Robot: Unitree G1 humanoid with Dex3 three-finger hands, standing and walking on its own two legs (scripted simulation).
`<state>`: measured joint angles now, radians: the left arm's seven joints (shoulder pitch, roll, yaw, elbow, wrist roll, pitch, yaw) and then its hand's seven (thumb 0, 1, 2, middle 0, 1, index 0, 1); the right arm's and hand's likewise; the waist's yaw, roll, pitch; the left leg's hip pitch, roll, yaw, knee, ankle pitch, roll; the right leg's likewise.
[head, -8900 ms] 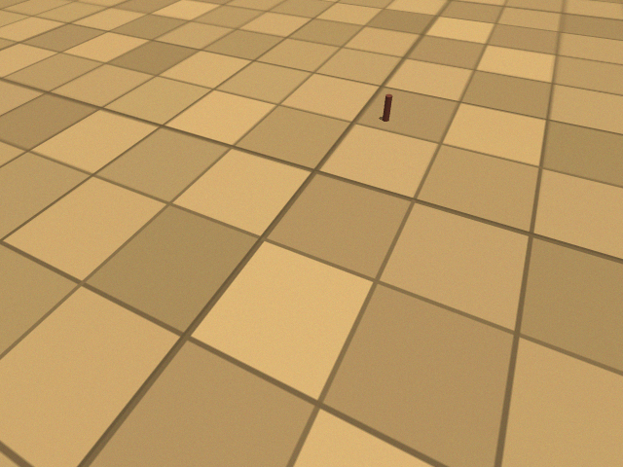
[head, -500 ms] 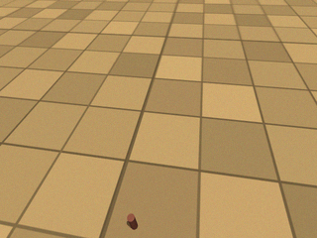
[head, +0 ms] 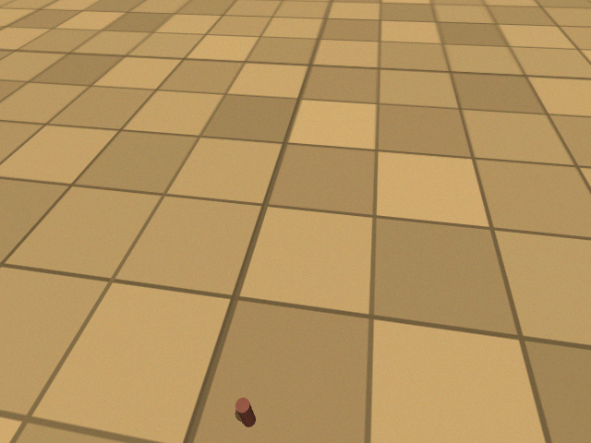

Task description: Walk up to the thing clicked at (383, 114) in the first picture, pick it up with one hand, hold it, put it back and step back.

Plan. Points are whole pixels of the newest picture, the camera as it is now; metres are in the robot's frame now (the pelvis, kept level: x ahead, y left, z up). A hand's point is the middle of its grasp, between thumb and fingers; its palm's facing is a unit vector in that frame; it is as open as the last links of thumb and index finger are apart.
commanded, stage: stand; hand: left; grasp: from the side
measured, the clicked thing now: (246, 413) +0.36 +0.19 -0.70
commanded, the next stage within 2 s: go down in 0.52 s
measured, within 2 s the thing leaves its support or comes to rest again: neither
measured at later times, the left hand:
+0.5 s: hand out of the picture +0.08 +0.25 -0.16, palm faces -0.03 -0.94 -0.35, open 7.3 cm
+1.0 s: hand out of the picture +0.16 +0.27 -0.18, palm faces +0.04 -0.94 -0.34, open 13.8 cm
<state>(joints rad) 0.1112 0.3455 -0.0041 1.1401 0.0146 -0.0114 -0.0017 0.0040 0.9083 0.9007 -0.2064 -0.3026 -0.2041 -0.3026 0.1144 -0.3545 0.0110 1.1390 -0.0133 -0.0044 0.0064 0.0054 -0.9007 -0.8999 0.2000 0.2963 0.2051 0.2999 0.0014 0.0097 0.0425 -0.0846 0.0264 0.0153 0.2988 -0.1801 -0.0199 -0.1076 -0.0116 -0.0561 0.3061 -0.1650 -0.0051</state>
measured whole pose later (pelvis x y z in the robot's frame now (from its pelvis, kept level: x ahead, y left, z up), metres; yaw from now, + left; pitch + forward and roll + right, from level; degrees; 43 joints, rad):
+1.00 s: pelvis -0.01 +0.01 -0.03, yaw -1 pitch +9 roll -1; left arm 0.01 0.34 0.19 0.93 0.07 0.07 -0.03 0.00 0.14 0.24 -0.07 -0.09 -0.07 -0.08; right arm 0.26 -0.25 -0.02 0.73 0.02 -0.04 -0.02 0.01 -0.93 -0.91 0.20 0.30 0.20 0.30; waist -0.03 0.00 -0.04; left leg -0.52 0.03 0.02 0.73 -0.36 0.00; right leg -0.53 -0.02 -0.04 0.70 -0.32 0.00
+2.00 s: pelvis -0.05 +0.02 -0.20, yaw -1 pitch +27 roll -3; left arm -0.02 0.48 0.41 0.61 -0.08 -0.13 -0.32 -0.01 -0.50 0.08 -0.08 -0.10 -0.07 -0.10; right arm 0.17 -0.30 -0.01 0.58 -0.01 -0.23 -0.05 0.01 -0.92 -0.90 0.20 0.30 0.21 0.30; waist -0.04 -0.02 -0.17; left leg -1.42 0.03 -0.03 1.60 -0.66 0.00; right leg -1.41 -0.04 -0.06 1.54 -0.61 0.00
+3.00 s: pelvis -0.10 +0.02 -0.37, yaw -3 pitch +33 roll -6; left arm -0.51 0.76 0.70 1.01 -0.15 -0.38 -0.68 -0.01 -0.53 0.06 -0.06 -0.05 -0.05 -0.06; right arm 0.11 -0.35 0.07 0.70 -0.03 -0.19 -0.02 0.01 -0.91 -0.90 0.20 0.30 0.21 0.30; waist -0.07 -0.02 -0.13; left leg -2.02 0.02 -0.08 2.15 -0.70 0.01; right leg -1.99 -0.05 -0.08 2.07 -0.64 -0.01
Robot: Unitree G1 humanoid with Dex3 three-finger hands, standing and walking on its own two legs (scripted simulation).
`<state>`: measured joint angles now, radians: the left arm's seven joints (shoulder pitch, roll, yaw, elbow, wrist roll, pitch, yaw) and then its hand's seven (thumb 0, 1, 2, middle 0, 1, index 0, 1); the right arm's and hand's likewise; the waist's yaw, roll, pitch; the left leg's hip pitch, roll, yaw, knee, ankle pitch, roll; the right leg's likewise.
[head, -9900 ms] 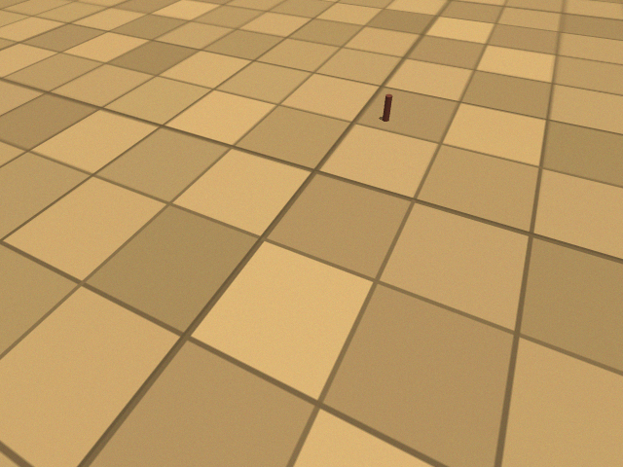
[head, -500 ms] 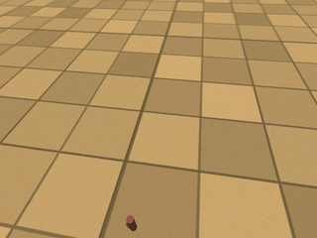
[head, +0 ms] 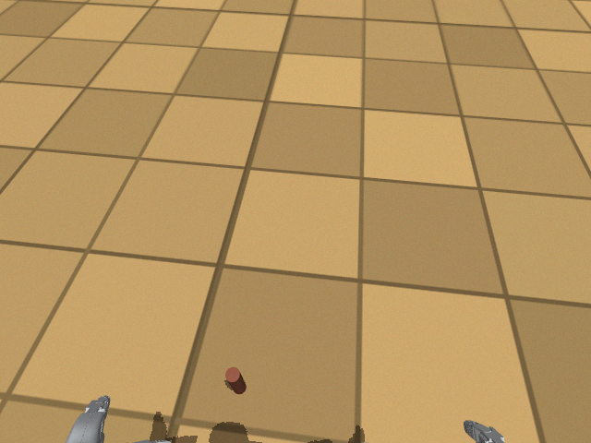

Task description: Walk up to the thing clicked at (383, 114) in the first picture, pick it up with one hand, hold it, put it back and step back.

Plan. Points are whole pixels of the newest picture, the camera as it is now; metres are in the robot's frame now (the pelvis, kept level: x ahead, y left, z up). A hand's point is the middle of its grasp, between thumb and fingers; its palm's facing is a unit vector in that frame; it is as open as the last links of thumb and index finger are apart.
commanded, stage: go down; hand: left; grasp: from the side
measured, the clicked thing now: (236, 381) +0.36 +0.19 -0.67
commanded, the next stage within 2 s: none
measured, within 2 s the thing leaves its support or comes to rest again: neither
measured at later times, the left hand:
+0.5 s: hand out of the picture +0.14 +0.27 -0.17, palm faces +0.06 -0.95 -0.32, open 17.3 cm
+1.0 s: hand (131, 414) +0.22 +0.31 -0.25, palm faces +0.07 -0.97 -0.22, open 17.2 cm
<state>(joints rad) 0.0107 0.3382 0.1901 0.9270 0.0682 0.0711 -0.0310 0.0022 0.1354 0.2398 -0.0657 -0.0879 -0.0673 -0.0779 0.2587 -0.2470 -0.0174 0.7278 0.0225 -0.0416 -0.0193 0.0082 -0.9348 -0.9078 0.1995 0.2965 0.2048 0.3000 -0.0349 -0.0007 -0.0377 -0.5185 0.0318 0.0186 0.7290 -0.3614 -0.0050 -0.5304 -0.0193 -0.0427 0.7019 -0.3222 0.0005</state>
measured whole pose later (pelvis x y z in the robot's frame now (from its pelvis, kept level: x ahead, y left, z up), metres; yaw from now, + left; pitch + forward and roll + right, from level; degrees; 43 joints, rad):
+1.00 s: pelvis -0.04 +0.01 -0.16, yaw +0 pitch +27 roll -3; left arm -0.02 0.48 0.41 0.61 -0.08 -0.13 -0.32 -0.01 -0.50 0.08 -0.08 -0.10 -0.07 -0.10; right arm 0.17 -0.30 -0.01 0.58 -0.01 -0.23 -0.05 0.01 -0.92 -0.90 0.20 0.30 0.21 0.30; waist -0.04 -0.02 -0.17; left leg -1.42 0.03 -0.03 1.60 -0.66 0.00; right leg -1.41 -0.04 -0.06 1.54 -0.61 0.00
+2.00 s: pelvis -0.09 +0.01 -0.33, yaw -3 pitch +33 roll -6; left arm -0.51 0.76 0.70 1.01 -0.15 -0.38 -0.68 -0.01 -0.53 0.06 -0.06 -0.05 -0.05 -0.06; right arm 0.11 -0.35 0.07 0.70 -0.03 -0.19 -0.02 0.01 -0.91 -0.90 0.20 0.30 0.21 0.30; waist -0.07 -0.02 -0.13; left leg -2.02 0.02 -0.08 2.15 -0.70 0.01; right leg -1.99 -0.05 -0.08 2.07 -0.64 -0.01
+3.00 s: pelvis -0.09 +0.01 -0.40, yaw -5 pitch +29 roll -8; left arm -0.63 0.83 0.72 1.22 -0.25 -0.57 -0.75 -0.01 -0.53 0.05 -0.07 -0.08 -0.04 -0.09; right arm 0.08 -0.38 0.15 0.68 -0.07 -0.20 0.02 0.01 -0.90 -0.90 0.20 0.30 0.21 0.30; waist -0.13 -0.06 -0.04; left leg -2.18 0.02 -0.11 2.36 -0.70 0.02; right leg -2.13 -0.05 -0.10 2.24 -0.62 0.01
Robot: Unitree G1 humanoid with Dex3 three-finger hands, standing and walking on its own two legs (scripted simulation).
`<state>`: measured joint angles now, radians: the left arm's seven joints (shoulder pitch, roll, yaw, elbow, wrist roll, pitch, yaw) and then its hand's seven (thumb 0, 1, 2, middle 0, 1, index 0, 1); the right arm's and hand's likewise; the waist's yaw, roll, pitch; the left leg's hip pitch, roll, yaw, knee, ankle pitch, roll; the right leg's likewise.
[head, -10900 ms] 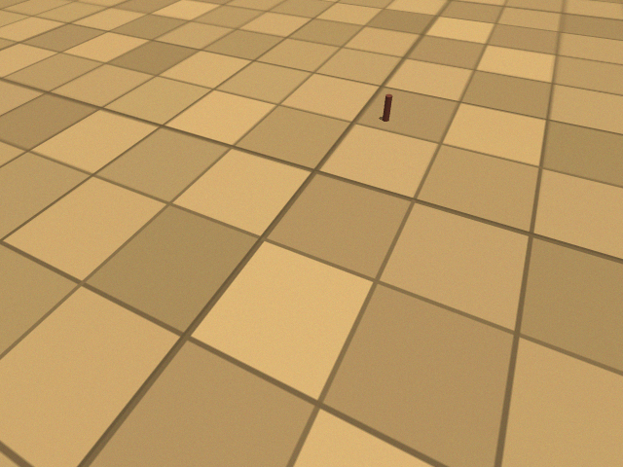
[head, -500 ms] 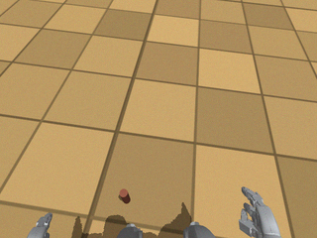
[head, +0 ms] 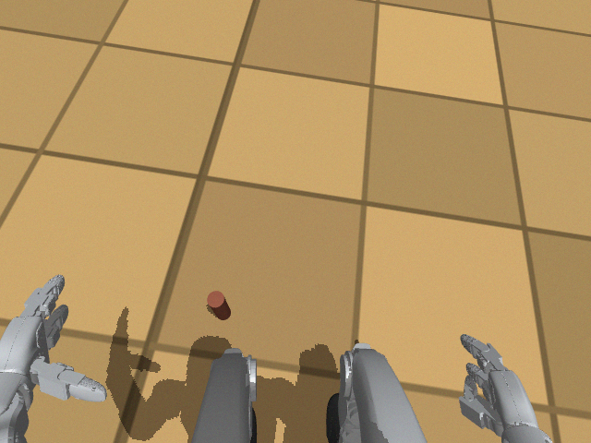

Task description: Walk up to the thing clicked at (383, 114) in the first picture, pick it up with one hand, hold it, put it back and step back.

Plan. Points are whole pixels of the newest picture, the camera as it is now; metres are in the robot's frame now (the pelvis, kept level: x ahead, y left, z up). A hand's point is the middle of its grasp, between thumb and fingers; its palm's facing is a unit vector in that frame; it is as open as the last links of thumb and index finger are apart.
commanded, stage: go down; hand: left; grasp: from the side
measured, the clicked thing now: (219, 306) +0.40 +0.18 -0.50
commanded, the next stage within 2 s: approach in 1.62 s
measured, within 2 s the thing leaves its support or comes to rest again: neither
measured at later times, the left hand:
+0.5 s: hand (80, 312) +0.32 +0.35 -0.15, palm faces +0.06 -0.98 -0.16, open 17.4 cm
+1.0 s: hand (83, 304) +0.34 +0.36 -0.18, palm faces +0.06 -0.99 -0.12, open 17.4 cm
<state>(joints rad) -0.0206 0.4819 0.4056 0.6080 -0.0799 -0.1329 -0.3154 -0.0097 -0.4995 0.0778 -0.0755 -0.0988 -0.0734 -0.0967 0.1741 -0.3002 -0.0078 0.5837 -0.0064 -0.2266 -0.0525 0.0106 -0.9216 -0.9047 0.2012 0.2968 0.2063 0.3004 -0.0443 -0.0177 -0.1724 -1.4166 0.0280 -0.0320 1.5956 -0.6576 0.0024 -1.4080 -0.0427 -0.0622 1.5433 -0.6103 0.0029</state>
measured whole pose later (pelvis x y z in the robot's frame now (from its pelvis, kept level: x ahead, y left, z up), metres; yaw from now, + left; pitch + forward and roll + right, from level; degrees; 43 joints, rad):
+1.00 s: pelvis -0.05 +0.00 -0.17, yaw -3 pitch +33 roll -6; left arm -0.51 0.76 0.70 1.01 -0.15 -0.38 -0.68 -0.01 -0.53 0.06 -0.06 -0.05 -0.05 -0.06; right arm 0.11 -0.35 0.07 0.70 -0.03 -0.19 -0.02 0.01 -0.91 -0.90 0.20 0.30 0.21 0.30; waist -0.07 -0.02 -0.13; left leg -2.02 0.02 -0.08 2.15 -0.70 0.01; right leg -1.99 -0.05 -0.08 2.07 -0.64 -0.01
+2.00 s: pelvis -0.05 +0.01 -0.23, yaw -5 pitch +29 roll -8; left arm -0.63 0.83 0.72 1.22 -0.25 -0.57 -0.75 -0.01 -0.53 0.05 -0.07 -0.08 -0.04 -0.09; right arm 0.08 -0.38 0.15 0.68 -0.07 -0.20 0.02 0.01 -0.90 -0.90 0.20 0.30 0.21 0.30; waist -0.13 -0.06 -0.04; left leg -2.18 0.02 -0.11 2.36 -0.70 0.02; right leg -2.13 -0.05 -0.10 2.24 -0.62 0.01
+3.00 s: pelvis -0.08 +0.02 -0.30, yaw -13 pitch +10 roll -18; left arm -0.61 0.78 0.47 1.48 -0.13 -1.13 -0.19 -0.02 -0.57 0.02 -0.06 -0.07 -0.07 -0.06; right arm -0.13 -0.40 0.50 0.58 -0.34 -0.06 0.14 0.00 -0.92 -0.90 0.20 0.30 0.21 0.30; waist -0.27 -0.26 0.28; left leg -2.20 0.02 -0.33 2.66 -0.69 0.03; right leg -2.05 0.01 -0.27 2.37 -0.53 0.05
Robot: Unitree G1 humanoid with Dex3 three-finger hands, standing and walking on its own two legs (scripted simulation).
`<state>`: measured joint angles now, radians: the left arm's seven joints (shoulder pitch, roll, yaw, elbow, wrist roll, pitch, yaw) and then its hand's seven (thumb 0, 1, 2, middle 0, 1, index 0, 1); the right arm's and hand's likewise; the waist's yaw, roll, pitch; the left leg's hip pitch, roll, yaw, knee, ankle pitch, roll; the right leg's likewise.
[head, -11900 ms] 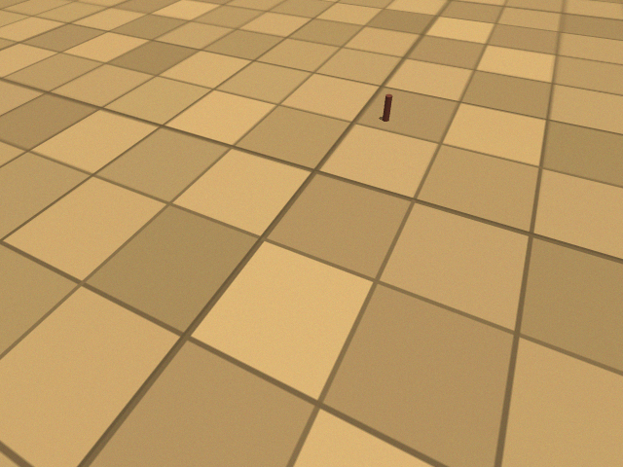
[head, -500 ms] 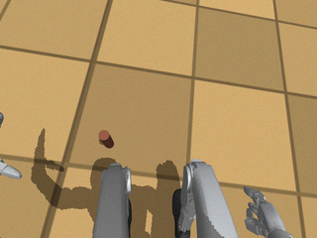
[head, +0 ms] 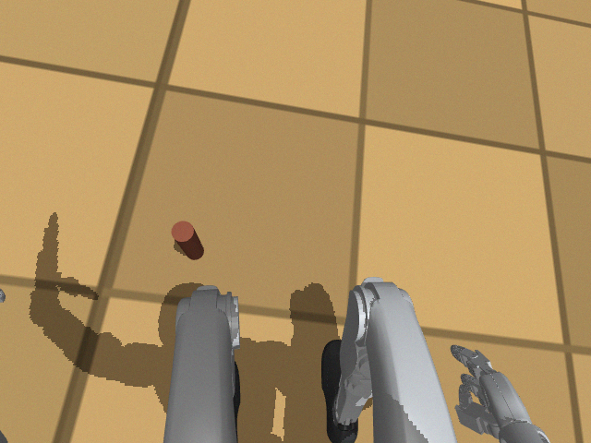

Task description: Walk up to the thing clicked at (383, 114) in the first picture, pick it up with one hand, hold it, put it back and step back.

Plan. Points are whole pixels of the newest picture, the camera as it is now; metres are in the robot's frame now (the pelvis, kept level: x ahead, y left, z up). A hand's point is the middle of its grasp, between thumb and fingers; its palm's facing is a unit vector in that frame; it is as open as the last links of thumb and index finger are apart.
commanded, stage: go down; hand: left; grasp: from the side
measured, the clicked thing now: (189, 242) +0.44 +0.20 -0.34
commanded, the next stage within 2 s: approach in 0.62 s
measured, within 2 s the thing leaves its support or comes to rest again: neither
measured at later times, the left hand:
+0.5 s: hand out of the picture +0.38 +0.38 -0.03, palm faces +0.09 -0.99 -0.10, open 17.5 cm
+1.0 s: hand (31, 230) +0.39 +0.37 -0.10, palm faces +0.08 -1.00 +0.00, open 17.4 cm
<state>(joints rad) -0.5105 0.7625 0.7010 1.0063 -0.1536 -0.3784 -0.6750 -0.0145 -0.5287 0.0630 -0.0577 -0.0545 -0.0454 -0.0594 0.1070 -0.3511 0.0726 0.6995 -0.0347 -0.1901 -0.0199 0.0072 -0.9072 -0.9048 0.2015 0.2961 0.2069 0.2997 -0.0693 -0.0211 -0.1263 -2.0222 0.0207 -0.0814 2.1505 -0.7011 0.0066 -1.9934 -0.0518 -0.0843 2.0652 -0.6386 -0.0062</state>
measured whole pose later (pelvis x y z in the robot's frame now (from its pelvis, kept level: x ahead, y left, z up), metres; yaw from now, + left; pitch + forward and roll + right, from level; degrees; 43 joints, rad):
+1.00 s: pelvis -0.01 +0.00 -0.06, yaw -2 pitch +29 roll -8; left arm -0.63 0.83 0.72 1.22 -0.25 -0.57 -0.75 -0.01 -0.53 0.05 -0.07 -0.08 -0.04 -0.09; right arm 0.08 -0.38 0.15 0.68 -0.07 -0.20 0.02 0.01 -0.90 -0.90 0.20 0.30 0.21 0.30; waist -0.13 -0.06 -0.04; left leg -2.18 0.02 -0.11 2.36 -0.70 0.02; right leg -2.13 -0.05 -0.10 2.24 -0.62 0.01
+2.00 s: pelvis -0.03 +0.02 -0.13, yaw -10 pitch +10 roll -18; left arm -0.61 0.78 0.47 1.48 -0.13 -1.13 -0.19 -0.02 -0.57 0.02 -0.06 -0.07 -0.07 -0.06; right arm -0.13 -0.40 0.50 0.58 -0.34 -0.06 0.14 0.00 -0.92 -0.90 0.20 0.30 0.21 0.30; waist -0.27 -0.26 0.28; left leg -2.20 0.02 -0.33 2.66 -0.69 0.03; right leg -2.05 0.01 -0.27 2.37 -0.53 0.05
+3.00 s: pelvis -0.03 +0.03 -0.13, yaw -12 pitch +10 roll -19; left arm -0.67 0.87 0.44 1.53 -0.05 -1.17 0.01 0.03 0.26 0.97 -1.00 -1.08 -0.99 -1.11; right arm -0.17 -0.39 0.56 0.55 -0.39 0.00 0.15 0.00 -0.88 -0.90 0.20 0.30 0.21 0.30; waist -0.29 -0.29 0.34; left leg -2.19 0.03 -0.38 2.67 -0.72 0.03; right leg -2.04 0.04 -0.30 2.35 -0.53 0.06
